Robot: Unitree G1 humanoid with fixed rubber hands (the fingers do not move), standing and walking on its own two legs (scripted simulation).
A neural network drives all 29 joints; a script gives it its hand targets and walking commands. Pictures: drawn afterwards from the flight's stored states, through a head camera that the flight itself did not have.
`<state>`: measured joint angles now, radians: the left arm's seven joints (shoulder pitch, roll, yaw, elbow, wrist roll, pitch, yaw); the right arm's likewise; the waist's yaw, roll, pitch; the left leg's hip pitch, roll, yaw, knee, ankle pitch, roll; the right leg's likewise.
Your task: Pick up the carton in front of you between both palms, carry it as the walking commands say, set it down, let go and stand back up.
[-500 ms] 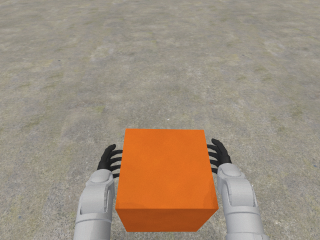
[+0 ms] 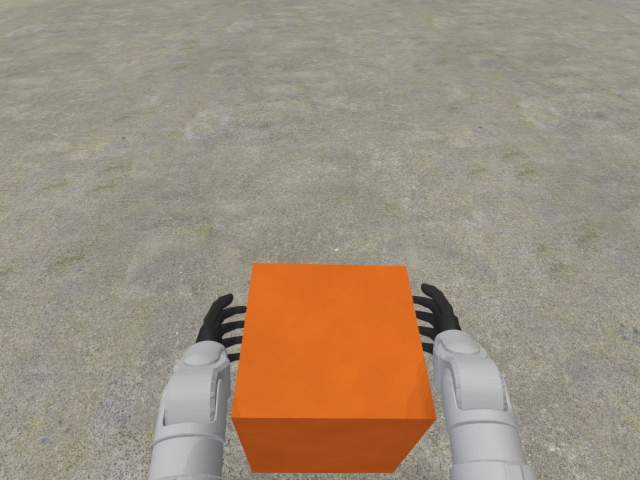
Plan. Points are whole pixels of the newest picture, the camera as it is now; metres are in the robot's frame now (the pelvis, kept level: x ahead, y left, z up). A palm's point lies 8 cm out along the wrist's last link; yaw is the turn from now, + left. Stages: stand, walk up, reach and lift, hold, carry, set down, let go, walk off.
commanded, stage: carry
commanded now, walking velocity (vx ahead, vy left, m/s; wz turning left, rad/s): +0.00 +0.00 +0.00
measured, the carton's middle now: (326, 373) +0.29 +0.00 -0.04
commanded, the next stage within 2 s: hold in 0.90 s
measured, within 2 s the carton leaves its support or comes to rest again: neither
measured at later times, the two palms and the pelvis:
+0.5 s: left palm (201, 370) +0.26 +0.16 +0.04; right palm (444, 357) +0.27 -0.14 +0.04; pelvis -0.02 +0.01 +0.00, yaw +0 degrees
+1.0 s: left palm (187, 384) +0.24 +0.17 +0.04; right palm (434, 365) +0.26 -0.13 +0.04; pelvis -0.03 +0.01 +0.01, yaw +5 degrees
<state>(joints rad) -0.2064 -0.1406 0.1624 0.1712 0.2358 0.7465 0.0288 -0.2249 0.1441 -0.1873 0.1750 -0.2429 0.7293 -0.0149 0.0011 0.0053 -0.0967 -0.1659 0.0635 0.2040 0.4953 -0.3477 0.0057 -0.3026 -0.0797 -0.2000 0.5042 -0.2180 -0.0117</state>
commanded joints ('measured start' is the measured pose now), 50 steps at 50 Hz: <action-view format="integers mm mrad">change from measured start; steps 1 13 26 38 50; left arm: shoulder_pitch -488 -488 -485 -485 -363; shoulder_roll -880 -885 -883 -883 -845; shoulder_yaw -542 -545 -545 -546 -448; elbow -90 -97 -98 -99 -64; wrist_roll -248 -251 -251 -252 -168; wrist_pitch -48 -47 -46 -45 -91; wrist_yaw -225 -227 -227 -228 -193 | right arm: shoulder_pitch -405 -409 -407 -405 -374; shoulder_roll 887 894 893 893 852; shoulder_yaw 540 550 549 548 559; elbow -28 -36 -36 -36 -121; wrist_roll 231 238 237 238 239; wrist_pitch -21 -20 -19 -17 -40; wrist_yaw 220 223 222 222 243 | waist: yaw -1 -2 -3 -3 23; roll -1 -3 -3 -2 18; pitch -209 -217 -221 -225 -153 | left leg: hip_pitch -7 -34 -45 -49 216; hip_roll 115 112 110 109 -108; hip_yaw -93 -103 -107 -110 -320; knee -88 -93 -89 -85 -137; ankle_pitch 257 214 218 236 609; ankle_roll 7 15 21 25 18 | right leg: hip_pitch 135 127 119 114 252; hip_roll -100 -100 -101 -101 175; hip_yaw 102 105 104 99 272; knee -48 -56 -53 -47 -109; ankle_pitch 251 210 206 206 382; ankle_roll -6 -2 3 7 6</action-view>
